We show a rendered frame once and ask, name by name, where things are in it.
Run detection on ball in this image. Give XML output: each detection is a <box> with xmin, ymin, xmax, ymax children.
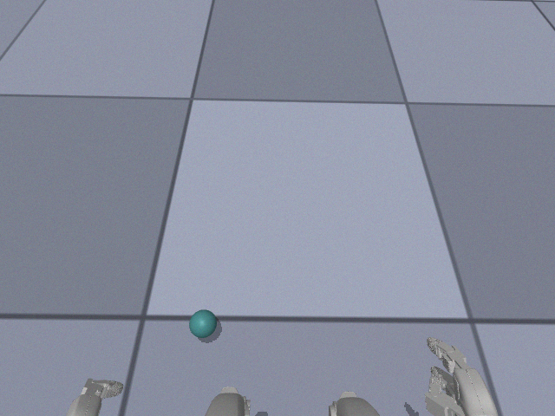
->
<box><xmin>189</xmin><ymin>309</ymin><xmax>217</xmax><ymax>338</ymax></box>

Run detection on left robot hand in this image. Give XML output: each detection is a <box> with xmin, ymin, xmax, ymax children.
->
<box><xmin>66</xmin><ymin>378</ymin><xmax>123</xmax><ymax>416</ymax></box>

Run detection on right robot hand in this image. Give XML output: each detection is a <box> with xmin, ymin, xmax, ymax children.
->
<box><xmin>425</xmin><ymin>337</ymin><xmax>499</xmax><ymax>416</ymax></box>

